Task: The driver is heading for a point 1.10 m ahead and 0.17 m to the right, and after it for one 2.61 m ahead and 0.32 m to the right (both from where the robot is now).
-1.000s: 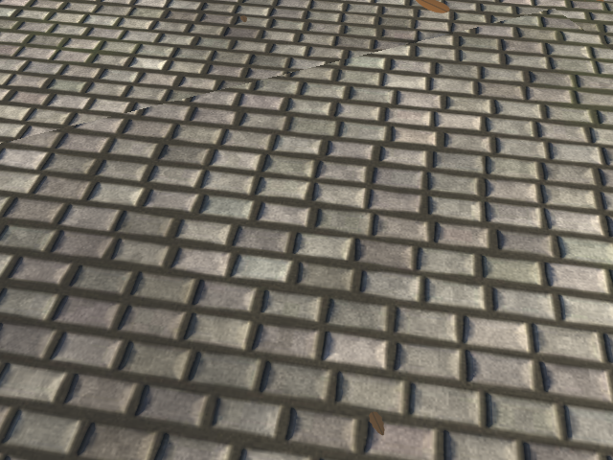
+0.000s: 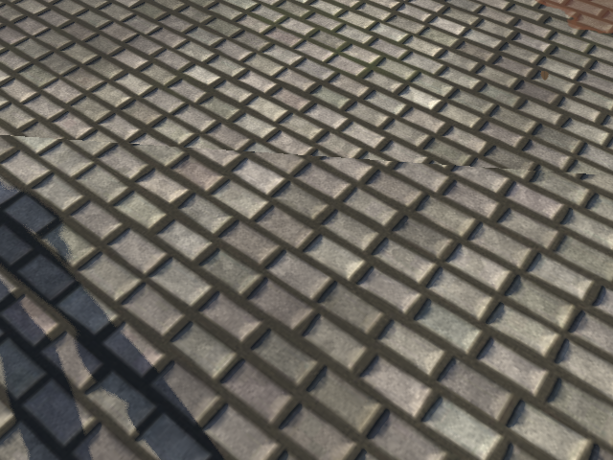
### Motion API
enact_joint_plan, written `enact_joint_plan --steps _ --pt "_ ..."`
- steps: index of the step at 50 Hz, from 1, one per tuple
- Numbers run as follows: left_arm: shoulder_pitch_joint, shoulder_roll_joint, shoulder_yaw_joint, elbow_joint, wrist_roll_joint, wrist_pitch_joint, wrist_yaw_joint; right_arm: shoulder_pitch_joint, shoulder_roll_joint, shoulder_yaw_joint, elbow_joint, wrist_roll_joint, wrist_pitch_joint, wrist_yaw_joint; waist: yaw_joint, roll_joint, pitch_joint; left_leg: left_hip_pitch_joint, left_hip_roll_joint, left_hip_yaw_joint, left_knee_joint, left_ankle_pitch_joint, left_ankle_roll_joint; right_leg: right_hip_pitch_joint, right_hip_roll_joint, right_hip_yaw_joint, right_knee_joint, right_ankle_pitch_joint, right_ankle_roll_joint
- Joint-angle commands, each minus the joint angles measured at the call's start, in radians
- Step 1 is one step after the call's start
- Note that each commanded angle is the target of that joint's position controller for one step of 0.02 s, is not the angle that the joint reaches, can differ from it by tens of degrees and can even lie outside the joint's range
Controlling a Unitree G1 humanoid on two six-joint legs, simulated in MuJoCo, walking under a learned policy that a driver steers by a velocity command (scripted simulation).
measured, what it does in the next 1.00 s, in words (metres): walks ahead: left foot, then right foot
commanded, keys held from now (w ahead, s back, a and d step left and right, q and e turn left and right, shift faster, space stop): w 0.48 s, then w+e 0.52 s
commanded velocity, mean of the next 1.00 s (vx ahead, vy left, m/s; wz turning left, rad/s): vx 0.50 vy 0.00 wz -0.12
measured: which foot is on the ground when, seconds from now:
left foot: up 0.00-0.34, down 0.36-0.90, up 0.92-1.00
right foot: down 0.00-0.36, up 0.38-0.90, down 0.92-1.00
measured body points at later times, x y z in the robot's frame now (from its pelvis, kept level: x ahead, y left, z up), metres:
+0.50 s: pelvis +0.27 +0.08 +0.00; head +0.29 +0.09 +0.45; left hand +0.33 +0.35 -0.13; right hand +0.40 -0.18 -0.10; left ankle +0.30 +0.16 -0.74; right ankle +0.21 -0.08 -0.65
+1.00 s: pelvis +0.54 +0.02 -0.02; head +0.58 +0.01 +0.43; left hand +0.77 +0.23 -0.11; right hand +0.53 -0.26 -0.15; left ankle +0.38 +0.18 -0.63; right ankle +0.61 -0.07 -0.74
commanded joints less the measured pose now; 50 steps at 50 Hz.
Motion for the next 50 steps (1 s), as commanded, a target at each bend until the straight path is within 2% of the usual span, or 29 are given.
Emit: enact_joint_plan --steps 1,5,9,12,14,15,16,17,18,19,20,21,22,23,24,25,27,31,35,40,41,43,44,45,46,47,48,49,50 --pt "0.032 0.069 0.011 -0.020 0.002 -0.010 -0.006 0.027 -0.036 -0.010 -0.073 -0.004 -0.010 0.003 -0.017 -0.093 -0.043 -0.179 0.117 -0.018 -0.051 0.050 0.005 0.160 -0.274 0.314 -0.261 0.012 -0.202" --pt "0.081 0.138 0.027 0.009 -0.012 -0.008 0.000 -0.094 -0.020 0.008 -0.126 -0.024 -0.012 0.005 0.001 -0.077 -0.008 -0.218 0.146 0.027 -0.292 0.187 -0.020 0.133 -0.277 0.213 -0.310 0.107 -0.217" --pt "0.136 0.164 0.027 0.029 -0.026 0.009 0.004 -0.233 -0.026 0.016 -0.161 -0.014 -0.021 0.018 0.048 -0.091 0.009 -0.145 0.106 0.079 -0.531 0.360 -0.031 0.133 -0.239 0.121 -0.293 0.117 -0.173" --pt "0.193 0.173 0.025 0.055 -0.034 0.022 0.003 -0.316 -0.045 0.013 -0.197 -0.003 -0.024 0.029 0.072 -0.104 0.023 -0.136 0.089 0.084 -0.618 0.357 -0.022 0.208 -0.274 0.135 -0.260 0.081 -0.154" --pt "0.200 0.183 0.027 0.064 -0.036 0.033 0.004 -0.335 -0.064 0.007 -0.216 -0.002 -0.028 0.037 0.062 -0.111 0.026 -0.117 0.075 0.091 -0.664 0.297 0.001 0.261 -0.303 0.148 -0.222 0.080 -0.138" --pt "0.193 0.190 0.028 0.066 -0.036 0.040 0.006 -0.311 -0.076 0.001 -0.214 -0.003 -0.031 0.039 0.039 -0.115 0.016 -0.067 0.062 0.103 -0.692 0.274 0.014 0.273 -0.308 0.146 -0.185 0.119 -0.126" --pt "0.179 0.192 0.026 0.064 -0.035 0.046 0.007 -0.242 -0.097 -0.012 -0.196 -0.007 -0.032 0.038 -0.007 -0.112 -0.019 0.040 0.035 0.126 -0.722 0.261 0.031 0.269 -0.287 0.122 -0.099 0.244 -0.106" --pt "0.179 0.167 0.016 0.061 -0.028 0.049 0.009 -0.095 -0.143 -0.038 -0.151 -0.011 -0.032 0.031 -0.071 -0.088 -0.105 0.238 0.023 0.130 -0.735 0.255 0.059 0.227 -0.234 0.073 0.083 0.359 -0.078" --pt "0.169 0.118 -0.007 0.027 -0.004 0.045 0.012 0.104 -0.231 -0.066 -0.118 -0.022 -0.028 0.020 -0.146 0.038 -0.254 0.523 0.217 -0.092 -0.734 0.266 0.132 0.038 -0.168 0.006 0.419 0.171 -0.032" --pt "0.277 -0.004 -0.042 0.011 -0.011 0.021 0.007 0.154 -0.312 -0.080 -0.102 -0.027 -0.020 0.025 -0.088 0.308 -0.350 0.798 0.413 -0.543 -0.863 0.110 0.286 -0.347 -0.007 0.009 0.744 -0.390 0.018" --pt "0.237 0.115 -0.015 0.025 -0.034 0.002 0.004 0.154 -0.206 -0.055 -0.103 -0.017 -0.023 0.030 -0.112 0.192 -0.319 0.763 0.403 -0.613 -0.922 0.015 0.276 -0.464 -0.057 0.127 0.875 -0.434 0.003" --pt "0.154 0.159 -0.001 -0.001 -0.049 -0.006 0.001 0.075 -0.161 -0.039 -0.117 -0.014 -0.027 0.030 -0.093 0.136 -0.194 0.649 0.369 -0.464 -0.926 0.074 0.230 -0.509 -0.108 0.118 0.884 -0.339 -0.016" --pt "0.110 0.147 -0.002 -0.006 -0.040 -0.003 0.006 -0.001 -0.133 -0.030 -0.131 -0.017 -0.027 0.033 -0.064 0.056 -0.141 0.526 0.323 -0.346 -0.943 0.176 0.205 -0.466 -0.152 0.101 0.844 -0.247 -0.013" --pt "0.077 0.131 0.002 -0.007 -0.018 0.007 0.011 -0.056 -0.096 -0.019 -0.137 -0.022 -0.027 0.040 -0.039 0.005 -0.080 0.417 0.267 -0.252 -0.981 0.256 0.176 -0.424 -0.177 0.096 0.781 -0.184 -0.012" --pt "0.108 0.112 0.002 -0.010 -0.018 0.018 0.009 -0.077 -0.100 -0.020 -0.137 -0.029 -0.031 0.041 0.000 0.065 -0.082 0.355 0.263 -0.211 -1.009 0.308 0.183 -0.362 -0.197 0.105 0.747 -0.145 -0.003" --pt "0.126 0.095 -0.001 0.000 -0.019 0.031 0.007 -0.080 -0.089 -0.020 -0.131 -0.027 -0.038 0.043 0.010 0.057 -0.074 0.323 0.249 -0.162 -1.031 0.379 0.185 -0.328 -0.201 0.103 0.729 -0.131 0.004" --pt "0.117 0.076 0.000 0.000 -0.026 0.053 0.010 -0.068 -0.104 -0.028 -0.106 -0.030 -0.051 0.039 0.023 0.031 -0.055 0.292 0.242 -0.083 -1.070 0.407 0.187 -0.339 -0.200 0.106 0.694 -0.076 0.017" --pt "0.013 0.062 0.004 -0.037 -0.025 0.060 0.007 -0.013 -0.122 -0.035 -0.060 -0.038 -0.051 0.019 -0.006 0.009 -0.008 0.326 0.236 0.043 -1.094 0.471 0.156 -0.419 -0.161 0.156 0.512 0.114 0.023" --pt "-0.111 0.045 -0.003 -0.083 -0.020 0.054 -0.011 0.004 -0.136 -0.034 -0.034 -0.032 -0.049 0.005 -0.049 0.012 0.032 0.347 0.227 0.145 -1.119 0.442 0.116 -0.383 -0.136 0.095 0.313 0.268 0.009" --pt "-0.233 0.034 -0.010 -0.165 -0.024 0.052 -0.044 0.071 -0.150 -0.039 0.014 -0.022 -0.020 -0.003 -0.088 0.006 0.072 0.532 0.282 0.197 -1.041 0.544 0.097 -0.454 -0.122 0.035 0.213 0.158 -0.024" --pt "-0.241 0.038 -0.009 -0.180 -0.025 0.052 -0.052 0.066 -0.157 -0.040 0.015 -0.019 -0.011 -0.006 -0.081 0.013 0.070 0.557 0.289 0.209 -1.006 0.620 0.088 -0.446 -0.113 0.013 0.203 0.108 -0.036" --pt "-0.204 0.060 0.004 -0.196 -0.026 0.054 -0.061 0.040 -0.186 -0.047 0.003 -0.018 0.004 -0.016 -0.044 0.052 0.018 0.571 0.286 0.244 -0.886 0.953 0.065 -0.327 -0.056 -0.057 0.202 0.003 -0.069" --pt "-0.134 0.083 0.018 -0.188 -0.026 0.058 -0.060 0.032 -0.199 -0.050 -0.003 -0.018 0.012 -0.023 -0.003 0.078 -0.034 0.567 0.281 0.260 -0.775 1.126 0.053 -0.222 -0.015 -0.088 0.209 -0.043 -0.090" --pt "0.010 0.127 0.044 -0.157 -0.030 0.059 -0.055 0.014 -0.207 -0.051 -0.011 -0.017 0.021 -0.029 0.077 0.073 -0.110 0.513 0.254 0.283 -0.586 1.183 0.030 -0.026 0.026 -0.097 0.158 -0.013 -0.122" --pt "0.181 0.203 0.079 -0.121 -0.027 0.065 -0.037 0.010 -0.205 -0.046 -0.030 -0.018 0.016 -0.034 0.158 0.016 -0.202 0.298 0.215 0.285 -0.318 0.973 -0.008 0.287 -0.032 0.040 0.119 0.030 -0.175" --pt "0.232 0.319 0.103 -0.117 -0.028 0.068 -0.022 0.113 -0.052 0.003 -0.077 -0.051 -0.015 -0.010 0.073 -0.255 -0.315 -0.189 0.026 0.242 0.080 0.046 -0.078 0.703 -0.315 0.572 0.097 -0.036 -0.362" --pt "0.262 0.261 0.083 -0.130 -0.024 0.063 -0.017 0.055 -0.099 0.001 -0.088 -0.023 -0.064 0.008 0.111 -0.197 -0.453 -0.333 -0.041 0.009 0.234 -0.219 -0.066 0.796 -0.405 0.890 -0.074 -0.120 -0.422" --pt "0.230 0.204 0.069 -0.127 -0.016 0.059 -0.015 -0.061 -0.153 -0.017 -0.124 0.015 -0.086 0.018 0.132 -0.142 -0.311 -0.419 0.022 -0.025 0.225 -0.134 -0.040 0.711 -0.360 0.722 -0.094 -0.074 -0.351" --pt "0.159 0.170 0.059 -0.140 -0.023 0.056 -0.013 -0.098 -0.144 -0.010 -0.141 0.011 -0.095 0.014 0.090 -0.063 -0.205 -0.396 0.067 -0.011 0.132 -0.044 -0.028 0.545 -0.315 0.579 -0.099 0.006 -0.308"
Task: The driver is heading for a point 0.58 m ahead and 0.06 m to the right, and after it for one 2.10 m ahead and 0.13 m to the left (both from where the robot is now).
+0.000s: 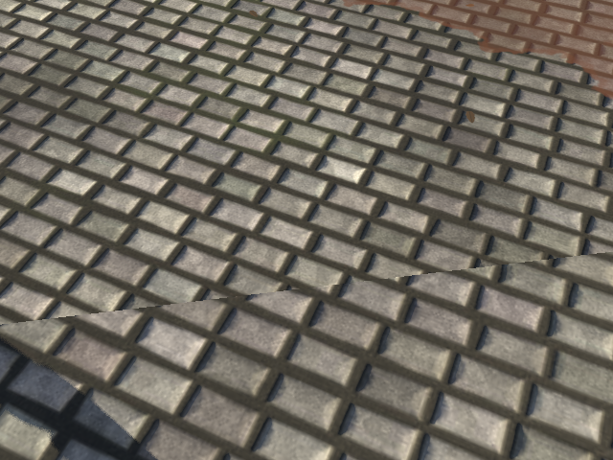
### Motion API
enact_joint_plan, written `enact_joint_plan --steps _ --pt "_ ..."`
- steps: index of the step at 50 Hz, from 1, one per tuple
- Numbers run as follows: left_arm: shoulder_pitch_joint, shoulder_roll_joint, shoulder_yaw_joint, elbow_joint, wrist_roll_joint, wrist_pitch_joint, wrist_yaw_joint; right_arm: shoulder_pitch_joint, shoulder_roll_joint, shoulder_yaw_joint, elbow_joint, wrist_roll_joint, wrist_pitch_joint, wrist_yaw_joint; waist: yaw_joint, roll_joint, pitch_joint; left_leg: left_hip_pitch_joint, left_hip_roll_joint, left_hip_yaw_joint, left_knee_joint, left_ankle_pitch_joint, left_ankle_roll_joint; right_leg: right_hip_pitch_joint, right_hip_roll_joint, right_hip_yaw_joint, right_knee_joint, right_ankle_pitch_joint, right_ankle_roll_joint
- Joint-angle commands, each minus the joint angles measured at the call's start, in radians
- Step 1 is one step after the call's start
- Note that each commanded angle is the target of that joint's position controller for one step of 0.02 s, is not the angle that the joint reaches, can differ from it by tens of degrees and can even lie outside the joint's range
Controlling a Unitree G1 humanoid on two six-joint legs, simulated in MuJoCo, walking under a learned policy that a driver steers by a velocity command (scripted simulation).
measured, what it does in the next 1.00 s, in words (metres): walks ahead: left foot, then right foot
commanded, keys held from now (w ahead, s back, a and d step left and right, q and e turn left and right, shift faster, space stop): w+e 0.34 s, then w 0.30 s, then q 0.36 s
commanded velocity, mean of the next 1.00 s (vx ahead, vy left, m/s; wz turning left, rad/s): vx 0.41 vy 0.00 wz -0.21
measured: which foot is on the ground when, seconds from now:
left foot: up 0.00-0.38, down 0.40-0.86, up 0.88-1.00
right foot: down 0.00-0.40, up 0.42-0.82, down 0.84-1.00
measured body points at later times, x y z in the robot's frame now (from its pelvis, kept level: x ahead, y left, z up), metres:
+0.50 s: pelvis +0.28 +0.03 +0.01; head +0.30 +0.03 +0.46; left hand +0.42 +0.28 -0.11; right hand +0.39 -0.27 -0.07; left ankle +0.37 +0.11 -0.72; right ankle +0.13 -0.06 -0.63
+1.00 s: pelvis +0.45 -0.06 +0.01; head +0.49 -0.08 +0.46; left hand +0.69 +0.14 -0.07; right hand +0.46 -0.35 -0.12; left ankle +0.43 +0.09 -0.64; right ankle +0.52 -0.18 -0.72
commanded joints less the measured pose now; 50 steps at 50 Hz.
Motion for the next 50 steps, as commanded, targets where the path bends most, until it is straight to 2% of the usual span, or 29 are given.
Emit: enact_joint_plan --steps 1,2,5,8,11,14,16,18,19,20,21,22,23,24,25,26,27,29,31,34,38,41,42,43,44,45,46,48,50 --pt "0.150 0.121 0.037 -0.033 0.000 -0.005 0.013 -0.106 -0.131 -0.026 -0.139 -0.007 -0.063 -0.001 0.063 0.048 -0.142 -0.514 0.064 -0.098 0.097 0.104 0.023 0.531 -0.286 0.480 -0.310 0.136 -0.205" --pt "0.113 0.109 0.033 -0.051 0.010 -0.007 0.016 -0.078 -0.139 -0.035 -0.146 -0.017 -0.050 -0.005 0.021 -0.001 -0.128 -0.435 0.084 -0.107 0.050 0.128 0.011 0.422 -0.269 0.442 -0.330 0.222 -0.215" --pt "0.100 0.117 0.038 -0.063 0.005 -0.009 0.026 -0.053 -0.109 -0.036 -0.155 -0.029 -0.016 -0.006 -0.016 -0.012 -0.096 -0.361 0.092 -0.081 -0.077 0.165 -0.032 0.264 -0.218 0.353 -0.372 0.295 -0.213" --pt "0.151 0.150 0.047 -0.051 -0.003 -0.005 0.046 -0.171 -0.076 -0.024 -0.199 -0.035 -0.008 -0.011 0.019 -0.030 -0.059 -0.369 0.063 -0.056 -0.289 0.338 -0.061 0.201 -0.173 0.293 -0.374 0.302 -0.180" --pt "0.197 0.150 0.046 -0.040 -0.009 0.007 0.057 -0.277 -0.059 -0.016 -0.225 -0.025 -0.016 0.000 0.067 -0.070 -0.064 -0.295 0.007 -0.049 -0.518 0.520 -0.056 0.193 -0.134 0.278 -0.338 0.210 -0.130" --pt "0.244 0.151 0.046 -0.025 -0.014 0.017 0.061 -0.340 -0.084 -0.023 -0.252 -0.012 -0.026 0.013 0.091 -0.092 -0.064 -0.262 -0.024 -0.068 -0.615 0.531 -0.046 0.248 -0.164 0.356 -0.285 0.147 -0.116" --pt "0.253 0.146 0.044 -0.024 -0.013 0.022 0.065 -0.341 -0.111 -0.036 -0.261 -0.009 -0.034 0.021 0.079 -0.100 -0.066 -0.237 -0.034 -0.088 -0.669 0.460 -0.026 0.308 -0.190 0.433 -0.229 0.101 -0.104" --pt "0.224 0.142 0.045 -0.034 -0.009 0.027 0.068 -0.266 -0.126 -0.049 -0.247 -0.006 -0.043 0.024 0.029 -0.126 -0.077 -0.147 -0.033 -0.075 -0.713 0.413 0.010 0.337 -0.198 0.467 -0.165 0.124 -0.084" --pt "0.217 0.112 0.035 -0.038 -0.004 0.026 0.067 -0.180 -0.144 -0.060 -0.226 -0.016 -0.047 0.020 -0.012 -0.121 -0.124 -0.014 -0.020 -0.066 -0.743 0.430 0.041 0.325 -0.160 0.437 -0.081 0.183 -0.058" --pt "0.214 0.057 0.013 -0.052 0.008 0.022 0.062 -0.046 -0.187 -0.073 -0.214 -0.036 -0.050 0.015 -0.070 -0.045 -0.243 0.220 0.119 -0.189 -0.720 0.424 0.106 0.235 -0.107 0.362 0.159 0.115 -0.022" --pt "0.379 -0.003 -0.006 -0.054 -0.013 0.013 0.062 0.087 -0.270 -0.097 -0.171 -0.047 -0.038 0.016 -0.035 0.246 -0.388 0.587 0.336 -0.600 -0.748 0.282 0.288 -0.110 0.041 0.229 0.505 -0.245 0.057" --pt "0.406 0.065 -0.001 -0.036 -0.026 0.006 0.061 0.119 -0.209 -0.088 -0.153 -0.009 -0.029 0.026 -0.047 0.295 -0.364 0.595 0.399 -0.837 -0.850 0.006 0.322 -0.283 0.004 0.230 0.673 -0.428 0.071" --pt "0.294 0.136 0.018 -0.042 -0.027 0.008 0.061 0.066 -0.138 -0.068 -0.166 0.000 -0.024 0.023 -0.073 0.163 -0.206 0.473 0.352 -0.722 -0.874 -0.073 0.276 -0.345 -0.038 0.241 0.740 -0.344 0.072" --pt "0.200 0.136 0.019 -0.064 -0.014 0.011 0.062 0.009 -0.117 -0.056 -0.175 -0.009 -0.015 0.022 -0.062 0.079 -0.118 0.340 0.305 -0.583 -0.883 -0.001 0.241 -0.333 -0.072 0.202 0.728 -0.267 0.073" --pt "0.149 0.121 0.018 -0.081 0.003 0.008 0.059 -0.024 -0.100 -0.048 -0.169 -0.018 -0.009 0.022 -0.043 0.059 -0.050 0.227 0.261 -0.489 -0.908 0.100 0.232 -0.315 -0.095 0.188 0.669 -0.218 0.073" --pt "0.149 0.104 0.019 -0.085 0.007 0.006 0.055 -0.045 -0.085 -0.040 -0.167 -0.028 -0.010 0.021 -0.013 0.076 -0.034 0.156 0.225 -0.420 -0.932 0.172 0.220 -0.268 -0.127 0.179 0.614 -0.181 0.069" --pt "0.170 0.087 0.016 -0.080 0.003 0.007 0.051 -0.052 -0.080 -0.038 -0.161 -0.029 -0.011 0.023 0.007 0.109 -0.034 0.112 0.199 -0.372 -0.949 0.229 0.217 -0.223 -0.141 0.161 0.569 -0.167 0.071" --pt "0.174 0.057 0.007 -0.073 0.004 0.010 0.045 -0.038 -0.089 -0.041 -0.144 -0.017 -0.017 0.026 0.015 0.117 -0.044 0.087 0.184 -0.301 -0.974 0.332 0.233 -0.199 -0.151 0.123 0.484 -0.146 0.078" --pt "0.110 0.037 -0.005 -0.090 0.011 0.006 0.044 -0.022 -0.129 -0.053 -0.128 -0.013 -0.017 0.025 0.003 0.091 -0.039 0.083 0.191 -0.251 -0.995 0.421 0.243 -0.204 -0.167 0.104 0.355 -0.073 0.085" --pt "0.019 0.013 -0.017 -0.102 0.020 -0.008 0.040 -0.004 -0.148 -0.054 -0.106 -0.004 0.003 0.018 -0.020 0.085 -0.025 0.045 0.152 -0.158 -0.968 0.637 0.217 -0.111 -0.142 0.070 0.133 0.064 0.097" --pt "-0.055 0.030 -0.009 -0.114 0.019 -0.022 0.028 0.077 -0.160 -0.053 -0.063 0.009 0.038 0.006 -0.041 0.109 -0.055 0.080 0.142 -0.154 -0.865 0.746 0.180 0.007 -0.068 0.063 -0.020 0.187 0.106" --pt "0.022 0.069 0.013 -0.089 0.034 -0.029 0.027 0.042 -0.165 -0.054 -0.077 0.017 0.058 -0.008 0.023 0.114 -0.097 0.082 0.116 -0.198 -0.731 0.665 0.124 0.178 -0.052 0.065 -0.158 0.260 0.067" --pt "0.079 0.106 0.026 -0.078 0.045 -0.030 0.036 0.040 -0.141 -0.049 -0.091 0.013 0.055 -0.011 0.047 0.083 -0.139 0.029 0.059 -0.178 -0.627 0.597 0.082 0.312 -0.108 0.092 -0.177 0.419 0.040" --pt "0.183 0.188 0.045 -0.082 0.065 -0.025 0.052 0.054 -0.079 -0.029 -0.124 -0.014 0.046 -0.012 0.075 -0.079 -0.267 -0.156 -0.028 -0.120 -0.354 0.255 0.022 0.574 -0.327 0.261 -0.094 0.800 -0.041" --pt "0.215 0.191 0.043 -0.083 0.053 -0.002 0.050 0.216 -0.028 -0.007 -0.112 -0.008 0.044 -0.012 0.052 -0.296 -0.427 -0.333 -0.083 -0.094 -0.068 -0.309 -0.020 0.749 -0.559 0.475 -0.074 0.895 -0.203" --pt "0.206 0.142 0.034 -0.087 0.030 0.017 0.048 0.210 -0.125 -0.033 -0.097 0.009 0.058 -0.014 0.070 -0.212 -0.421 -0.370 -0.044 -0.138 0.041 -0.271 -0.036 0.661 -0.517 0.486 -0.133 0.648 -0.202" --pt "0.153 0.107 0.023 -0.087 0.022 0.027 0.050 0.131 -0.145 -0.045 -0.116 0.017 0.077 -0.020 0.060 -0.166 -0.305 -0.437 -0.021 -0.106 0.087 -0.207 -0.046 0.577 -0.465 0.412 -0.174 0.463 -0.172" --pt "0.032 0.070 0.008 -0.086 0.032 0.037 0.049 0.088 -0.136 -0.056 -0.124 0.007 0.127 -0.043 0.014 -0.124 -0.177 -0.399 0.023 -0.089 0.065 -0.094 -0.066 0.347 -0.397 0.297 -0.263 0.248 -0.137" --pt "-0.041 0.081 0.014 -0.080 0.051 0.034 0.046 0.115 -0.102 -0.059 -0.133 0.002 0.161 -0.051 -0.030 -0.152 -0.125 -0.276 0.021 -0.054 0.032 -0.005 -0.074 0.170 -0.354 0.191 -0.329 0.189 -0.132"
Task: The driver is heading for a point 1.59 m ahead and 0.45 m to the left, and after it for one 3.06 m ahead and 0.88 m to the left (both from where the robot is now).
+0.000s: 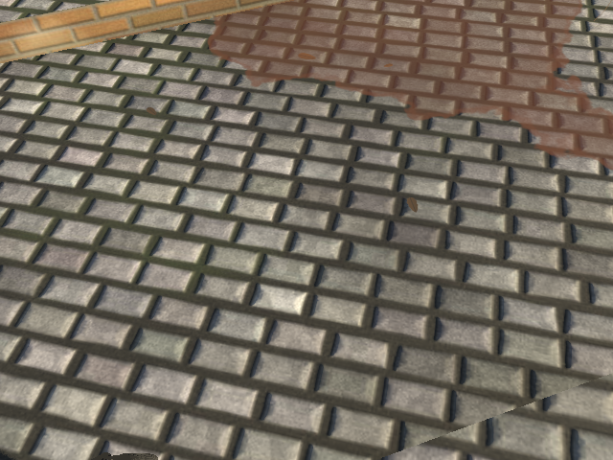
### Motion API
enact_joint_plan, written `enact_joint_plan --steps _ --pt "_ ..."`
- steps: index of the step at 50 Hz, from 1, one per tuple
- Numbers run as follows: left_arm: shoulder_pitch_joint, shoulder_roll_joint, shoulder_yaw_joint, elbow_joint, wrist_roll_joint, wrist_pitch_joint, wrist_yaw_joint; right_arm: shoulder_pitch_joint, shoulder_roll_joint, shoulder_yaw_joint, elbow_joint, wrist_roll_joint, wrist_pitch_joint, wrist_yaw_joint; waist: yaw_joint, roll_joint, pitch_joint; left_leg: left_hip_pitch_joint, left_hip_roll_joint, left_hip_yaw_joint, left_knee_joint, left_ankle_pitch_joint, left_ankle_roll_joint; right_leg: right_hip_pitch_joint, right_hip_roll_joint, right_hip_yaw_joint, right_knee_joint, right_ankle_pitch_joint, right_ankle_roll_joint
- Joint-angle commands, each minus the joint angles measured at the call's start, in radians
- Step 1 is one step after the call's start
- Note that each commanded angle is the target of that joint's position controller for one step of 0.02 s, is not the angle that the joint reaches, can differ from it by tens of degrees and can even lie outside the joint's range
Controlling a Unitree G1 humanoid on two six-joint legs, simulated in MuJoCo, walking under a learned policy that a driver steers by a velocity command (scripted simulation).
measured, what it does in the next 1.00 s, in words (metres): steps on the spot, turning left: left foot, then right foot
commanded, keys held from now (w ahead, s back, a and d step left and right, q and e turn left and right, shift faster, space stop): q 0.56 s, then no key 0.44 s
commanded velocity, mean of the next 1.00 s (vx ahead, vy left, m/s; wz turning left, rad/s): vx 0.03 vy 0.00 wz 0.41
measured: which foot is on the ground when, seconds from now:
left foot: up 0.00-0.24, down 0.26-0.74, up 0.76-1.00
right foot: down 0.00-0.26, up 0.28-0.72, down 0.74-1.00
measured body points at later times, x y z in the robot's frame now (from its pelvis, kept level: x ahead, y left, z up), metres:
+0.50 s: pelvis +0.01 +0.04 +0.01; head +0.04 +0.08 +0.46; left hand +0.09 +0.36 -0.11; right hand +0.23 -0.19 -0.06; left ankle +0.02 +0.13 -0.73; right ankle +0.08 -0.12 -0.65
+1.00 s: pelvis +0.02 +0.01 +0.01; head +0.04 +0.01 +0.45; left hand +0.04 +0.30 -0.10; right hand +0.26 -0.19 -0.10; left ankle -0.06 +0.14 -0.72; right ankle +0.08 -0.10 -0.73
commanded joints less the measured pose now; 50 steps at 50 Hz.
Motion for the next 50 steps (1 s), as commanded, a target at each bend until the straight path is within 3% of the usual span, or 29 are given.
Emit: enact_joint_plan --steps 1,5,9,11,12,13,14,15,16,17,18,19,21,26,29,32,34,36,37,38,39,40,41,43,46,48,50 --pt "-0.022 0.140 0.044 -0.035 0.013 -0.005 0.005 0.110 -0.061 -0.032 -0.061 -0.004 0.038 -0.017 -0.013 -0.187 -0.115 -0.004 0.043 0.010 0.011 0.097 -0.014 0.094 -0.252 0.164 -0.237 0.148 -0.222" --pt "-0.029 0.172 0.059 -0.005 -0.005 -0.002 0.026 0.009 -0.041 -0.021 -0.119 -0.009 0.037 0.005 0.011 -0.164 -0.135 0.061 0.069 0.025 -0.216 0.192 0.017 0.129 -0.274 0.093 -0.234 0.149 -0.222" --pt "-0.021 0.214 0.074 0.020 -0.029 0.020 0.026 -0.028 -0.073 -0.028 -0.156 -0.010 0.047 0.032 0.022 -0.171 -0.138 0.143 0.059 0.066 -0.376 0.189 0.053 0.176 -0.308 0.082 -0.201 0.094 -0.200" --pt "-0.038 0.218 0.077 0.033 -0.046 0.033 0.026 0.013 -0.070 -0.033 -0.147 -0.014 0.046 0.041 -0.009 -0.147 -0.138 0.240 0.026 0.111 -0.541 0.285 0.092 0.160 -0.285 0.042 -0.128 0.013 -0.145" --pt "-0.008 0.194 0.073 0.051 -0.049 0.041 0.026 0.037 -0.083 -0.041 -0.138 -0.022 0.045 0.038 -0.011 -0.107 -0.129 0.305 0.006 0.100 -0.614 0.337 0.120 0.117 -0.249 0.005 -0.055 -0.073 -0.090" --pt "0.028 0.147 0.064 0.062 -0.039 0.048 0.022 0.050 -0.163 -0.063 -0.150 -0.028 0.042 0.027 0.007 0.092 -0.086 0.365 0.132 -0.120 -0.766 0.517 0.183 -0.010 -0.148 -0.091 0.166 -0.227 0.003" --pt "-0.004 0.126 0.055 0.008 -0.010 0.045 0.024 0.024 -0.278 -0.080 -0.192 -0.032 0.039 0.016 0.026 0.344 -0.039 0.402 0.351 -0.462 -0.836 0.686 0.355 -0.282 0.018 -0.109 0.425 -0.524 0.086" --pt "-0.089 0.168 0.069 -0.013 -0.011 0.039 0.031 0.048 -0.265 -0.076 -0.194 -0.063 0.015 0.025 -0.040 0.242 -0.085 0.333 0.372 -0.511 -0.879 0.600 0.426 -0.299 0.029 0.063 0.600 -0.551 0.071" --pt "-0.082 0.184 0.078 -0.007 -0.029 0.041 0.037 -0.002 -0.234 -0.063 -0.201 -0.066 -0.004 0.025 -0.004 0.176 -0.073 0.323 0.323 -0.425 -0.869 0.541 0.379 -0.307 0.013 0.102 0.667 -0.458 0.054" --pt "-0.042 0.188 0.085 0.019 -0.027 0.046 0.046 -0.066 -0.203 -0.056 -0.213 -0.043 -0.014 0.021 0.029 0.111 -0.075 0.321 0.268 -0.352 -0.848 0.509 0.314 -0.300 0.000 0.115 0.670 -0.369 0.048" --pt "-0.019 0.199 0.090 0.038 -0.015 0.051 0.055 -0.109 -0.167 -0.043 -0.223 -0.025 -0.015 0.017 0.043 0.100 -0.088 0.324 0.242 -0.313 -0.833 0.530 0.276 -0.286 -0.005 0.123 0.665 -0.314 0.053" --pt "-0.007 0.195 0.090 0.042 -0.009 0.053 0.056 -0.126 -0.151 -0.033 -0.230 -0.020 -0.013 0.012 0.054 0.102 -0.104 0.312 0.219 -0.285 -0.821 0.596 0.268 -0.248 0.004 0.119 0.685 -0.274 0.062" --pt "-0.003 0.182 0.087 0.036 -0.018 0.048 0.049 -0.109 -0.141 -0.026 -0.235 -0.023 -0.011 0.007 0.053 0.087 -0.134 0.336 0.197 -0.272 -0.809 0.651 0.275 -0.218 0.025 0.121 0.673 -0.223 0.074" --pt "-0.053 0.152 0.067 0.018 -0.027 0.038 0.037 -0.069 -0.173 -0.041 -0.236 -0.014 0.002 -0.007 0.018 0.111 -0.122 0.397 0.175 -0.331 -0.788 0.545 0.280 -0.187 0.041 0.142 0.389 -0.199 0.093" --pt "-0.043 0.158 0.063 0.022 -0.032 0.030 0.023 -0.081 -0.185 -0.046 -0.248 -0.018 0.012 -0.002 0.012 0.130 -0.116 0.344 0.173 -0.380 -0.786 0.487 0.293 -0.093 0.052 0.138 0.286 -0.235 0.088" --pt "-0.019 0.167 0.061 0.027 -0.035 0.024 0.008 -0.096 -0.171 -0.039 -0.254 -0.016 0.018 0.008 0.004 0.139 -0.124 0.318 0.169 -0.420 -0.765 0.515 0.291 -0.004 0.050 0.123 0.214 -0.255 0.074" --pt "0.006 0.161 0.057 0.030 -0.033 0.018 -0.004 -0.116 -0.162 -0.033 -0.254 -0.009 0.021 0.013 0.019 0.134 -0.131 0.317 0.156 -0.438 -0.739 0.540 0.275 0.060 0.045 0.114 0.110 -0.222 0.055" --pt "0.058 0.154 0.055 0.043 -0.018 0.011 -0.014 -0.124 -0.136 -0.023 -0.247 0.000 0.021 0.013 0.055 0.105 -0.136 0.266 0.109 -0.414 -0.703 0.480 0.214 0.208 0.021 0.105 -0.109 -0.021 0.020" --pt "0.074 0.197 0.059 0.035 0.002 0.011 -0.012 -0.092 -0.102 -0.013 -0.242 -0.013 0.016 0.012 0.037 0.015 -0.153 0.201 0.051 -0.351 -0.619 0.342 0.156 0.295 -0.100 0.206 -0.138 0.085 -0.022" --pt "0.024 0.260 0.066 0.031 0.011 0.016 -0.009 -0.028 -0.078 -0.008 -0.244 -0.021 0.007 0.015 -0.036 -0.207 -0.122 0.107 -0.096 -0.185 -0.514 0.111 0.094 0.300 -0.230 0.356 -0.142 0.262 -0.127" --pt "0.007 0.224 0.056 0.028 0.018 0.015 -0.007 -0.064 -0.122 -0.018 -0.251 -0.033 -0.002 0.011 -0.002 -0.292 -0.108 0.102 -0.079 -0.128 -0.427 -0.022 0.051 0.214 -0.323 0.475 -0.199 0.210 -0.237" --pt "-0.016 0.201 0.049 0.015 0.012 0.011 -0.004 -0.098 -0.175 -0.038 -0.242 -0.026 -0.004 0.008 0.022 -0.232 -0.082 0.085 -0.058 -0.125 -0.305 -0.033 0.024 0.214 -0.308 0.462 -0.206 0.160 -0.251" --pt "-0.021 0.204 0.049 0.016 0.001 0.012 0.001 -0.111 -0.175 -0.045 -0.231 -0.019 -0.001 0.006 0.026 -0.191 -0.073 0.058 -0.061 -0.120 -0.228 -0.022 0.004 0.227 -0.277 0.426 -0.193 0.143 -0.234" --pt "-0.022 0.192 0.040 0.021 -0.019 0.011 0.007 -0.088 -0.131 -0.038 -0.208 -0.018 0.013 0.003 0.024 -0.164 -0.058 0.034 -0.040 -0.134 -0.170 0.015 -0.026 0.251 -0.242 0.364 -0.166 0.185 -0.208" --pt "-0.018 0.169 0.033 0.040 -0.023 0.031 0.003 -0.093 -0.037 -0.002 -0.197 -0.016 0.010 0.013 0.033 -0.193 -0.064 0.129 -0.006 -0.039 -0.383 0.057 -0.034 0.256 -0.150 0.246 -0.131 0.234 -0.170" --pt "0.020 0.179 0.035 0.056 -0.026 0.045 0.004 -0.100 -0.034 0.000 -0.190 -0.008 0.002 0.017 0.053 -0.208 -0.086 0.201 -0.010 0.002 -0.550 0.127 -0.032 0.280 -0.146 0.247 -0.100 0.275 -0.173" --pt "0.041 0.174 0.029 0.071 -0.038 0.046 0.003 -0.061 -0.049 -0.004 -0.164 -0.012 0.000 0.019 0.034 -0.186 -0.094 0.325 -0.018 0.017 -0.785 0.351 -0.008 0.263 -0.134 0.244 -0.079 0.256 -0.137"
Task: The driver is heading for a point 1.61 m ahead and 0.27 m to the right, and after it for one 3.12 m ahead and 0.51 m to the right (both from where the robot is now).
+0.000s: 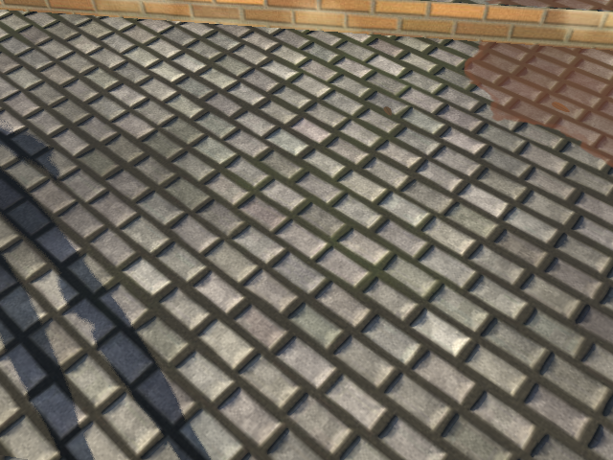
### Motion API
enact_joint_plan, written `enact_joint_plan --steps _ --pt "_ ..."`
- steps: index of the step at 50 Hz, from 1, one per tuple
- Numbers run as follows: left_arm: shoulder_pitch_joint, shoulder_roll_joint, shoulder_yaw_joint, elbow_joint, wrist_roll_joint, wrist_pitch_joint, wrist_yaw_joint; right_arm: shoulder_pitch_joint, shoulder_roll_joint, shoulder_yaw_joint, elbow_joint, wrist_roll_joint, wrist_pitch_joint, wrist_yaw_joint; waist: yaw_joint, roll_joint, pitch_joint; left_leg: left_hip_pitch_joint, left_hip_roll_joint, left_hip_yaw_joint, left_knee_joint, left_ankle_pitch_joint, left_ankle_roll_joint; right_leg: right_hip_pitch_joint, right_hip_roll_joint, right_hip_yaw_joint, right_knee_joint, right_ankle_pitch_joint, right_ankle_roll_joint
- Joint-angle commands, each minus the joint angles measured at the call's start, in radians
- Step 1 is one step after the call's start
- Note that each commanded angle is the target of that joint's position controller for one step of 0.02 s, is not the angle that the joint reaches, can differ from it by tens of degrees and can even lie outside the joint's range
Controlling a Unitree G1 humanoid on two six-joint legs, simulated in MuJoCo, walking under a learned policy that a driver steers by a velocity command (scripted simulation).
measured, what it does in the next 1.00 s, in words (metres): steps on the spot: left foot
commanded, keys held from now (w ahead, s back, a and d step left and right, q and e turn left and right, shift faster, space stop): no key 1.00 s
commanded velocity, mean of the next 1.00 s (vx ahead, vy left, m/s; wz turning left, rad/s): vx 0.00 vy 0.00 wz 0.02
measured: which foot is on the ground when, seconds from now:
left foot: up 0.00-0.00, down 0.02-1.00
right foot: down 0.00-1.00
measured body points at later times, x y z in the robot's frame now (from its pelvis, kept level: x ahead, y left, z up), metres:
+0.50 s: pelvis +0.00 +0.03 +0.00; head +0.00 +0.03 +0.45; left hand +0.06 +0.30 -0.14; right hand +0.09 -0.22 -0.13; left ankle -0.02 +0.15 -0.74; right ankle +0.01 -0.13 -0.74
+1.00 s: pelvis +0.00 +0.02 +0.00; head +0.01 +0.02 +0.45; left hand +0.02 +0.28 -0.15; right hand +0.03 -0.22 -0.15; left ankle -0.02 +0.15 -0.74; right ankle +0.01 -0.13 -0.74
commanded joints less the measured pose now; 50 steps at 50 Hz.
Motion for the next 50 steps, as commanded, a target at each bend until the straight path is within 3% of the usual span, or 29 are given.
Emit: enact_joint_plan --steps 1,2,3,4,5,8,17,27,50 --pt "0.017 0.145 0.028 -0.032 -0.006 -0.015 0.001 0.023 -0.081 -0.013 -0.055 -0.013 -0.017 -0.001 0.001 -0.142 -0.115 0.147 0.014 0.003 -0.231 0.280 0.034 0.059 -0.152 0.161 -0.086 0.318 -0.110" --pt "0.037 0.137 0.024 -0.034 0.012 -0.029 -0.005 0.024 -0.143 -0.023 -0.063 -0.022 -0.014 -0.010 0.035 -0.030 -0.135 0.197 0.084 -0.062 -0.166 0.480 0.069 0.013 -0.105 0.112 -0.052 0.227 -0.064" --pt "0.045 0.107 0.016 -0.026 0.014 -0.037 -0.007 0.011 -0.142 -0.027 -0.039 -0.025 -0.015 -0.002 0.053 0.110 -0.135 0.107 0.071 -0.057 -0.145 0.322 0.108 0.053 -0.043 0.031 -0.065 0.083 -0.016" --pt "0.002 0.137 0.019 -0.019 0.016 -0.037 -0.006 -0.006 -0.093 -0.016 -0.052 -0.029 -0.018 0.007 0.018 0.079 -0.096 0.057 0.055 -0.061 -0.170 0.212 0.117 0.063 -0.034 0.016 -0.042 0.048 0.010" --pt "-0.019 0.135 0.020 -0.017 0.016 -0.035 -0.005 -0.004 -0.069 -0.006 -0.044 -0.036 -0.021 0.008 0.013 0.050 -0.073 0.032 0.052 -0.062 -0.186 0.159 0.110 0.054 -0.035 0.013 -0.037 0.047 0.012" --pt "-0.014 0.117 0.015 -0.002 0.014 -0.021 0.006 0.015 -0.077 -0.005 -0.027 -0.029 -0.037 0.003 0.013 0.047 -0.022 -0.003 0.039 -0.057 -0.188 0.150 0.094 0.033 -0.037 0.019 -0.033 0.078 0.008" --pt "0.030 0.116 0.018 0.082 0.009 -0.019 0.026 0.050 -0.046 0.007 0.014 -0.024 -0.049 -0.007 0.010 -0.004 -0.011 -0.007 0.021 -0.045 -0.187 0.132 0.096 0.040 -0.038 0.020 -0.042 0.087 0.027" --pt "0.075 0.115 0.022 0.169 0.005 -0.013 0.044 0.083 -0.023 0.010 0.087 -0.018 -0.055 -0.010 0.013 -0.015 -0.015 0.010 0.004 -0.018 -0.183 0.188 0.094 0.054 -0.039 0.021 -0.048 0.117 0.031" --pt "0.148 0.069 0.013 0.281 0.002 0.000 0.058 0.159 0.012 0.025 0.290 -0.010 -0.054 -0.020 0.014 -0.019 0.018 0.017 -0.013 0.018 -0.195 0.214 0.082 0.056 -0.023 0.001 -0.067 0.133 0.025"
